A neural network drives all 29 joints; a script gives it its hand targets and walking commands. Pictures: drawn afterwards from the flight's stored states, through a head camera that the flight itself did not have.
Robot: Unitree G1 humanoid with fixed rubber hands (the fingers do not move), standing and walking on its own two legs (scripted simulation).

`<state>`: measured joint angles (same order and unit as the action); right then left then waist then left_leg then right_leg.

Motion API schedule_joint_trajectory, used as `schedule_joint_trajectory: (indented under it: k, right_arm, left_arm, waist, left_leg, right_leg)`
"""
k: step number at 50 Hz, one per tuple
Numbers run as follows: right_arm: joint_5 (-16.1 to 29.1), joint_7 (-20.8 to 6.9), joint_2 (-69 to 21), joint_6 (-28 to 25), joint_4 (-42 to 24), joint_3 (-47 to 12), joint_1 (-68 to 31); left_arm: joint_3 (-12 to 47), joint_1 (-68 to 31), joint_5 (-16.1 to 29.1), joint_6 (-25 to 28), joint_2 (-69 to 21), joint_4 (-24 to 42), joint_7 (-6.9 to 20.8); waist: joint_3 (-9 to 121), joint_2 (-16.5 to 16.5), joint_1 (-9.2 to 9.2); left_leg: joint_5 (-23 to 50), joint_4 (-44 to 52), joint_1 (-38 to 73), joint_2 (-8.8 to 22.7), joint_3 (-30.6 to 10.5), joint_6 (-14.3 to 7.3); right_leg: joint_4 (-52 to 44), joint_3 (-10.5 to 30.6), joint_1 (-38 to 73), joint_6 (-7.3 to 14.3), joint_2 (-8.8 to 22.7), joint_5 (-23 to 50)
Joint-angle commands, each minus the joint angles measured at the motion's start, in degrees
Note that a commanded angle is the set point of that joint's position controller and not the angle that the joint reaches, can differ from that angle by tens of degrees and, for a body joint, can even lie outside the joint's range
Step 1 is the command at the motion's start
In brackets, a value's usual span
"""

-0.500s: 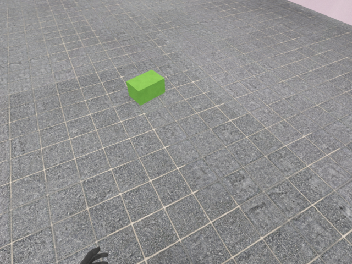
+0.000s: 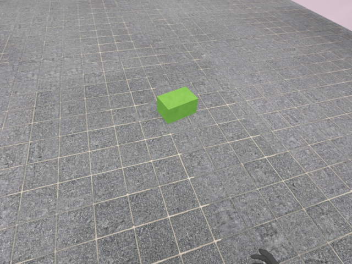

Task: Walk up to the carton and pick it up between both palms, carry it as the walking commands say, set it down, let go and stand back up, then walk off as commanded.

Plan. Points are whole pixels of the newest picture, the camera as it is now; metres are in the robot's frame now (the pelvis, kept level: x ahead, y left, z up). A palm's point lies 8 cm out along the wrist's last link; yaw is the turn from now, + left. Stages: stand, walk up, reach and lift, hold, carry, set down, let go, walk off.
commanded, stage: walk up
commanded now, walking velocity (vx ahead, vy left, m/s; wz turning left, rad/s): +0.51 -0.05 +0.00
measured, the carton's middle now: (177, 104) +1.41 +0.01 -0.67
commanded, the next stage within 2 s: none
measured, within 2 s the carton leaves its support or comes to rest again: neither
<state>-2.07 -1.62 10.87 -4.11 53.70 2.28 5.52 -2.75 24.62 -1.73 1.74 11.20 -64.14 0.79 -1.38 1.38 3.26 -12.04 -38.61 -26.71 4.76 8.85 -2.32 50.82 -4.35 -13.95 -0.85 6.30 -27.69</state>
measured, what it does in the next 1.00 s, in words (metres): walks ahead: right foot, then left foot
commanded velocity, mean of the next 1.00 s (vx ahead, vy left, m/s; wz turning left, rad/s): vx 0.50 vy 0.05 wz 0.01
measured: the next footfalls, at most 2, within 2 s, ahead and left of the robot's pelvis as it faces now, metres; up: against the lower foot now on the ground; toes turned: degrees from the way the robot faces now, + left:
right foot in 0.40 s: +0.32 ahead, -0.16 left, +0.00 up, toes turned -10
left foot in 0.84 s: +0.57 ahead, +0.15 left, +0.00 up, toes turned +9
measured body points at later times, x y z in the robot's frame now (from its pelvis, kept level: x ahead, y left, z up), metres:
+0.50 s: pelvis +0.24 -0.05 +0.01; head +0.26 -0.08 +0.46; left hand +0.38 +0.18 -0.11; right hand +0.16 -0.29 -0.15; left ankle +0.13 +0.09 -0.64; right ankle +0.28 -0.15 -0.72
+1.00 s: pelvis +0.48 +0.03 +0.01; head +0.52 +0.05 +0.46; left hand +0.46 +0.28 -0.15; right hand +0.58 -0.19 -0.13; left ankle +0.53 +0.14 -0.72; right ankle +0.42 -0.11 -0.64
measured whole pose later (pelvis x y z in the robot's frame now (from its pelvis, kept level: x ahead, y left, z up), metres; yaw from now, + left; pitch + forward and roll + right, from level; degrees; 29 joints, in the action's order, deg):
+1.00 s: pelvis +0.48 +0.03 +0.01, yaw -1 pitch +1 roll +0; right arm -1.5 -1.0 8.8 -4.5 55.6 1.9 9.7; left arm -3.2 18.5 -1.9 2.3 12.1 -61.7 1.1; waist -3.1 2.6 2.1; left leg -14.7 -35.1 -21.0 3.8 9.5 -1.1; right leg 66.9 -2.1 -26.4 0.1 6.6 -20.6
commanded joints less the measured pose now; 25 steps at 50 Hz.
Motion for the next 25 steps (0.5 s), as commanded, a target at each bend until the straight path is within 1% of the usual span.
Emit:
schedule_joint_trajectory:
  k: [1, 2, 3, 4, 5, 6, 7, 8, 9, 10, 11, 12, 13, 14, 15, 16, 17, 18, 19, 20, 21, 22, 23, 24, 25]
  right_arm:
    - [0.6, 1.2, 12.2, -0.3, 2.7, 2.3, 19.2]
    - [0.6, 1.5, 10.8, -0.6, 2.4, 2.3, 16.8]
    - [1.0, 1.4, 9.3, -1.0, 1.5, 1.8, 13.2]
    - [0.9, 1.5, 9.3, -1.4, 1.9, 1.9, 11.6]
    - [1.0, 1.4, 8.3, -1.7, 2.5, 1.6, 12.1]
    - [1.0, 1.4, 7.2, -1.8, 2.4, 1.1, 11.4]
    - [1.2, 1.6, 7.0, -1.9, 3.2, 1.1, 12.2]
    - [1.0, 1.5, 8.2, -1.9, 3.3, 1.3, 12.4]
    - [1.0, 1.4, 7.6, -1.9, 3.7, 1.0, 13.0]
    - [1.1, 1.5, 8.9, -1.8, 4.2, 1.2, 13.8]
    - [0.9, 1.6, 8.6, -1.7, 4.8, 1.4, 14.8]
    - [0.7, 1.6, 9.2, -1.9, 4.4, 1.6, 14.7]
    - [1.0, 1.6, 8.5, -1.7, 5.2, 1.4, 14.8]
    - [0.9, 1.7, 8.4, -1.1, 6.3, 1.7, 15.8]
    - [0.9, 1.5, 8.2, -0.8, 6.9, 1.5, 16.6]
    - [1.0, 1.4, 9.5, -0.6, 6.7, 1.6, 16.3]
    - [1.0, 1.3, 9.1, -0.4, 7.1, 1.6, 16.6]
    - [0.9, 1.3, 9.7, -0.4, 7.5, 1.4, 17.3]
    - [0.9, 1.1, 8.4, -0.4, 6.9, 0.9, 16.5]
    - [0.8, 1.2, 4.2, -0.9, 4.8, 0.3, 16.1]
    - [1.2, 1.2, 4.2, -0.1, 3.6, 0.6, 17.3]
    - [0.3, 1.0, 7.4, 0.4, 4.8, 0.7, 17.4]
    - [0.6, 0.9, 8.4, 0.5, 5.0, 1.5, 16.4]
    - [0.7, 0.8, 6.2, 0.8, 5.3, 1.4, 15.7]
    - [0.8, 0.3, 5.8, 1.0, 6.2, 1.4, 16.8]
  left_arm:
    - [-0.6, -9.2, -0.2, 2.9, 4.2, 8.7, -0.1]
    - [-0.7, -7.8, -0.2, 2.0, 3.4, 6.4, 0.2]
    - [-0.9, -5.1, -0.4, 1.2, 3.0, 6.6, 0.6]
    - [-0.7, -4.5, -0.5, 0.7, 2.5, 6.4, 0.7]
    - [-0.6, -5.8, -0.3, 0.2, 1.5, 7.8, 1.1]
    - [-0.4, -7.0, -0.1, -0.1, 1.1, 8.3, 1.1]
    - [-0.3, -9.1, -0.1, -0.1, 1.0, 8.7, 1.2]
    - [-0.4, -11.7, -0.2, -0.4, 1.2, 9.3, 1.5]
    - [-0.4, -12.7, -0.1, -0.5, 0.9, 10.1, 1.7]
    - [-0.4, -14.9, 0.2, -0.4, 1.5, 10.8, 1.7]
    - [-0.5, -17.7, 0.3, -0.4, 1.5, 11.2, 2.0]
    - [-0.4, -18.5, 0.4, -0.2, 1.2, 11.3, 2.4]
    - [-0.5, -20.6, 0.6, 0.2, 2.0, 12.3, 2.4]
    - [-0.8, -21.0, 0.5, 0.4, 2.3, 12.3, 2.4]
    - [-1.3, -21.0, 0.7, 0.6, 3.0, 12.3, 2.1]
    - [-1.5, -21.1, 0.5, 0.7, 3.3, 12.4, 1.9]
    - [-1.7, -19.4, 0.6, 0.9, 3.2, 11.7, 1.6]
    - [-2.2, -17.0, 0.4, 1.5, 4.6, 10.8, 1.3]
    - [-3.6, -6.6, -0.1, 2.2, 8.2, 7.5, 0.4]
    - [-4.5, 4.6, -1.6, 2.6, 15.2, 4.3, -0.5]
    - [-4.0, 6.3, -1.2, 1.9, 18.4, 4.6, -0.8]
    - [-4.1, 2.5, -1.0, 1.5, 17.8, 5.4, -0.9]
    - [-3.5, -1.4, -0.7, 1.5, 15.5, 6.7, -1.0]
    - [-3.0, -6.0, -0.2, 1.9, 11.8, 7.5, -1.2]
    - [-2.9, -9.6, 0.3, 2.2, 10.2, 8.3, -1.3]
  waist:
    - [5.8, -8.2, -9.23]
    - [2.9, -5.9, -7.73]
    - [0.9, -7.0, -5.01]
    - [0.5, -9.8, -4.27]
    - [-1.5, -9.9, -3.79]
    - [-2.1, -9.3, -3.16]
    - [-1.1, -8.5, -3.72]
    - [-2.2, -7.9, -3.92]
    - [-3.7, -8.2, -3.76]
    - [-3.4, -7.2, -4.58]
    - [-4.4, -7.6, -5.3]
    - [-4.6, -8.0, -5.41]
    - [-3.6, -11.3, -5.2]
    - [-2.4, -13.4, -5.69]
    - [-2.6, -12.7, -5.35]
    - [-2.3, -11.6, -4.94]
    - [-1.8, -8.1, -3.7]
    - [-0.7, -4.7, -2.23]
    - [4.2, 1.7, 2.68]
    - [9.1, 20.1, 6.13]
    - [12.1, 16.1, 4.68]
    - [9.1, 10.3, 2.6]
    - [4.0, 5.0, 0.78]
    - [1.7, 1.6, -0.82]
    - [1.4, 3.5, -2.02]
  left_leg:
    - [-14.1, 26.2, 30.2, 20.8, -32.3, -7.9]
    - [-9.7, 26.9, 26.7, 21.1, -29.6, -7.5]
    - [-8.1, 28.0, 20.3, 18.4, -25.2, -5.3]
    - [-6.6, 27.9, 19.3, 17.3, -22.6, -4.9]
    - [-3.1, 28.9, 17.5, 17.1, -19.9, -4.6]
    - [-1.3, 29.9, 15.3, 15.4, -16.8, -4.0]
    - [-0.4, 30.2, 17.1, 15.0, -15.3, -4.1]
    - [-1.1, 31.3, 17.3, 15.4, -13.8, -4.7]
    - [-1.1, 32.0, 15.8, 14.7, -13.0, -3.9]
    - [-1.3, 31.8, 17.7, 14.3, -12.3, -3.6]
    - [-0.4, 32.2, 17.8, 14.0, -11.2, -3.7]
    - [1.1, 31.6, 17.6, 13.4, -9.4, -3.4]
    - [-0.3, 31.5, 17.1, 11.2, -7.0, -3.1]
    - [-1.1, 30.6, 17.2, 9.1, -5.4, -3.2]
    - [-1.6, 30.1, 15.9, 9.3, -5.8, -3.0]
    - [-2.2, 28.5, 15.1, 9.5, -6.3, -3.6]
    - [-2.9, 25.9, 13.9, 8.9, -5.4, -3.2]
    - [0.9, 19.0, 12.3, 6.6, -3.0, -2.3]
    - [3.1, 4.1, 5.4, 3.1, -1.9, -0.9]
    - [-15.0, -15.9, -4.8, -2.4, -0.5, 1.1]
    - [-17.6, -26.1, -11.3, -2.2, -5.6, 1.3]
    - [-15.0, -32.0, -12.9, 0.7, -8.2, 2.1]
    - [-10.7, -34.2, -13.7, 1.0, -8.5, 2.9]
    - [-7.2, -33.7, -12.2, 3.8, -9.8, 3.5]
    - [-4.9, -32.5, -10.4, 4.0, -9.5, 3.8]
  right_leg:
    - [19.4, 4.4, -29.6, 1.3, 0.5, 4.6]
    - [19.3, 4.7, -28.0, 0.7, 2.1, 7.0]
    - [17.2, 5.4, -25.4, 0.1, 2.8, 10.2]
    - [14.4, 5.1, -23.9, 0.0, 2.9, 11.1]
    - [11.0, 4.8, -23.2, -0.9, 3.4, 13.0]
    - [8.4, 3.1, -21.4, -1.4, 2.6, 15.6]
    - [5.3, 2.4, -21.1, -1.4, 1.8, 16.3]
    - [1.3, 1.4, -20.6, -1.5, 1.8, 18.0]
    - [-1.3, 1.7, -20.2, -1.6, 2.1, 20.4]
    - [-5.8, 1.3, -19.7, -1.3, 1.5, 20.6]
    - [-9.5, 0.5, -18.4, -1.6, 1.2, 20.8]
    - [-12.7, -0.5, -17.0, -1.6, 0.5, 21.8]
    - [-14.1, -1.1, -13.5, -1.2, 0.8, 22.2]
    - [-15.5, -2.8, -10.2, -1.2, -1.3, 18.6]
    - [-14.4, -3.2, -7.4, -0.9, -0.9, 18.8]
    - [-15.8, -4.1, -5.4, -0.5, -1.5, 18.6]
    - [-18.5, -4.9, -1.3, -0.2, -1.1, 19.7]
    - [-21.8, -5.4, 4.2, 0.8, -1.3, 18.5]
    - [-23.1, -1.2, 17.9, 2.6, 1.1, 16.2]
    - [-32.0, 19.1, 24.7, 4.4, 16.2, 10.0]
    - [-39.5, 34.3, 26.3, 7.1, 24.9, 2.4]
    - [-39.5, 35.2, 21.8, 8.9, 24.9, -1.1]
    - [-39.7, 33.0, 15.8, 8.2, 22.9, 4.8]
    - [-38.9, 25.3, 11.4, 8.4, 20.4, 6.9]
    - [-37.4, 18.3, 10.1, 7.5, 17.4, 12.3]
